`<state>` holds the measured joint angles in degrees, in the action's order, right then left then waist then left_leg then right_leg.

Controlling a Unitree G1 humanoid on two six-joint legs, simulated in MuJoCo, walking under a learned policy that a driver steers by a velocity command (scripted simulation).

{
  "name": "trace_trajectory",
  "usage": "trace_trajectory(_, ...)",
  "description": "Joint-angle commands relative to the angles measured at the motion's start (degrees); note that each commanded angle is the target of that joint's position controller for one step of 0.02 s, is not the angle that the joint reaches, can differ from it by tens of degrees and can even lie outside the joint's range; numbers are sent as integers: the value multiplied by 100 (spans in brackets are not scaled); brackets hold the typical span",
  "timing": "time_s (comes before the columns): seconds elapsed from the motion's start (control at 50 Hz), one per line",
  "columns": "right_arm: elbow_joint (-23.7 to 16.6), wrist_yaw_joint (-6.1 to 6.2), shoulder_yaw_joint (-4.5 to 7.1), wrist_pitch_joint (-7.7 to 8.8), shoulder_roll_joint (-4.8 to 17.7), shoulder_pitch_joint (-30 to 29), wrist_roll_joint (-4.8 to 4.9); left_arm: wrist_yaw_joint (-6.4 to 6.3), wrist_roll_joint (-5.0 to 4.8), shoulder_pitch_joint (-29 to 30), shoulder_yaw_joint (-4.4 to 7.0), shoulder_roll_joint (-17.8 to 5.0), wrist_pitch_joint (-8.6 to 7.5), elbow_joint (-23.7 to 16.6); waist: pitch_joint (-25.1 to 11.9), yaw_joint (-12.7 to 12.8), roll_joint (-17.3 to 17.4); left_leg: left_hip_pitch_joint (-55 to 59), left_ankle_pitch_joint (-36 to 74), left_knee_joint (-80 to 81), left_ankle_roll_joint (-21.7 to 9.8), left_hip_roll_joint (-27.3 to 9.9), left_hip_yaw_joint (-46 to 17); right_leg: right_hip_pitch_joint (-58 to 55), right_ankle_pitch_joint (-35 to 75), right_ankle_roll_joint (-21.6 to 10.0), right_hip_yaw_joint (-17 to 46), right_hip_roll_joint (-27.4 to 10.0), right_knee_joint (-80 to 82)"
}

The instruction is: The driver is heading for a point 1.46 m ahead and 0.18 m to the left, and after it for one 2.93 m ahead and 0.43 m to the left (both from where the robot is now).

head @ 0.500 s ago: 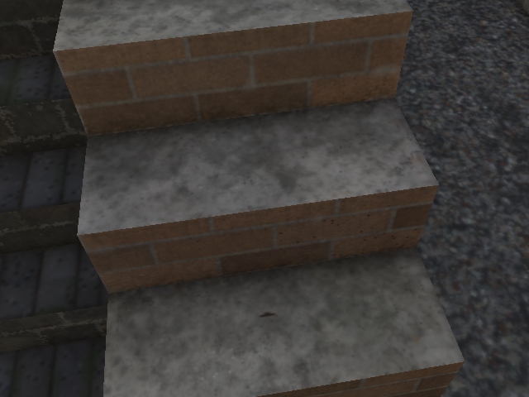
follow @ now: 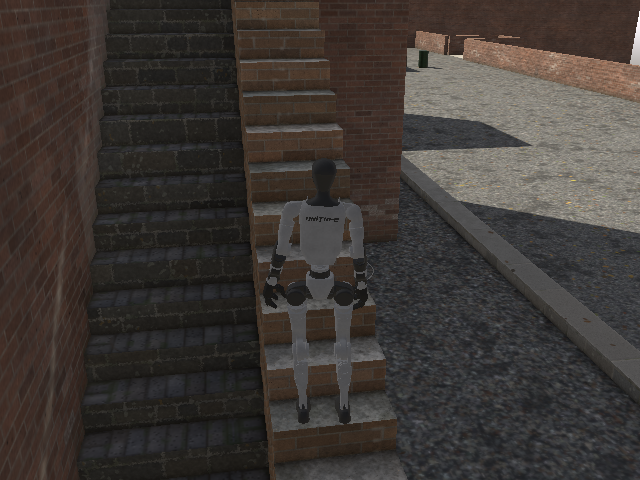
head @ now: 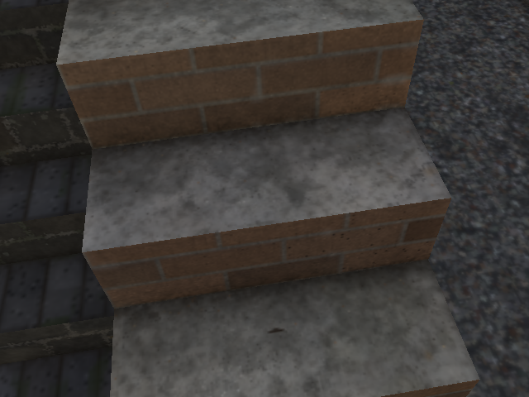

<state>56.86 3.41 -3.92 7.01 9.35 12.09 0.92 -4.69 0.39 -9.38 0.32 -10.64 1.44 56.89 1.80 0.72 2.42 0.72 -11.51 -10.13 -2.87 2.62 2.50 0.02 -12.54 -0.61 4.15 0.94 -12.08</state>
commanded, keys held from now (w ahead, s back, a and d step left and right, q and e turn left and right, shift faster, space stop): w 1.00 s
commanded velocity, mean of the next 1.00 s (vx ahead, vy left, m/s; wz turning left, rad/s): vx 0.50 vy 0.00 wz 0.00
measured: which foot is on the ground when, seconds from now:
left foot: down 0.00-1.00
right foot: down 0.00-1.00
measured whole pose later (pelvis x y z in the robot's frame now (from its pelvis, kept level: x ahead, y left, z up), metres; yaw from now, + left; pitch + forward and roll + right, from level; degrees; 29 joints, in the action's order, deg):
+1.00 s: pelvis -0.01 +0.00 +0.00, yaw +0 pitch +0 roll +0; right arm 57.7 2.7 -3.4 7.0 9.2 11.7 0.2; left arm -4.1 0.6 -8.3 0.6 -10.9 1.0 60.9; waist 1.7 0.8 2.4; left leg 0.5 -9.8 -8.9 -3.0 2.8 1.7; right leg 0.2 -11.0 -0.3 4.4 0.7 -10.8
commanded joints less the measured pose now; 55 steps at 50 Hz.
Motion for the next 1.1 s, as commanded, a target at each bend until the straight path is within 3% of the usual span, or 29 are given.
trace_trajectory(0.02,-205,7,44,56,342,236,-6,-3,12,-98,107,-601,-47,-175,-339,4,-89,220,2723,-131,-81,-872,-543,-96,2659,-422,407,-669,-187)
trace_trajectory(0.18,-230,-11,106,50,465,172,5,25,9,-40,126,-723,-64,-82,-421,-37,-198,359,2948,-112,-20,-934,-588,-46,2719,-387,367,-641,-228)
trace_trajectory(0.38,-241,-7,76,25,376,-1,-44,9,37,69,115,-698,-72,-107,-366,52,-18,-32,2543,-136,-91,-852,-503,-335,2950,-356,510,-773,-91)
trace_trajectory(0.44,-242,-36,94,38,411,4,-37,-7,36,37,124,-750,-69,-71,-366,31,-133,-100,2364,-73,-125,-859,-524,-415,2970,-353,522,-780,-94)
trace_trajectory(1.1,-96,-61,95,31,252,72,-63,71,36,105,141,-628,-100,271,-171,29,-36,-12,1899,95,-157,-900,-710,26,2065,-469,505,-750,-27)
Velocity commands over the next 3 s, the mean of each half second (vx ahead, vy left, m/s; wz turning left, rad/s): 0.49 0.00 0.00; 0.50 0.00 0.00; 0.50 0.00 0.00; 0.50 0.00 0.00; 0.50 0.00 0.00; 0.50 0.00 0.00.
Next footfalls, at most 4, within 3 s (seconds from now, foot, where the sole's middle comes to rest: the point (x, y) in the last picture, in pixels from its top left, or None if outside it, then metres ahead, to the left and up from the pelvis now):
none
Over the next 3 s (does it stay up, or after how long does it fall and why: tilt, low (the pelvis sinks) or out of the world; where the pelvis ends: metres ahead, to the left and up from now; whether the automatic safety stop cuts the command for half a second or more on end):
stays up -0.01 0.00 0.00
